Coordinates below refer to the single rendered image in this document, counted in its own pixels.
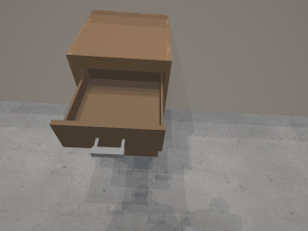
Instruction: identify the drawer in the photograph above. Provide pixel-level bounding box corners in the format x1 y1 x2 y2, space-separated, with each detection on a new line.
49 68 166 152

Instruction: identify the cabinet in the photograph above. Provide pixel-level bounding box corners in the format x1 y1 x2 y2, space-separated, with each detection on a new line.
65 10 172 157

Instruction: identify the handle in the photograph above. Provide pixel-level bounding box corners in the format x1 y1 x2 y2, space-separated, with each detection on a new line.
90 138 125 159

